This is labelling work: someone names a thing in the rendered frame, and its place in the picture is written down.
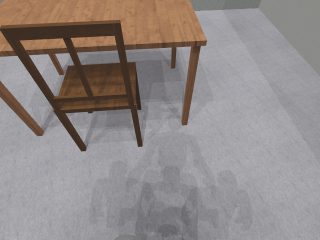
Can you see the table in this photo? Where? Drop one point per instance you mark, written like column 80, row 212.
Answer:
column 145, row 24

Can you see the chair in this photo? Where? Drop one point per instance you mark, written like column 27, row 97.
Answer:
column 85, row 88

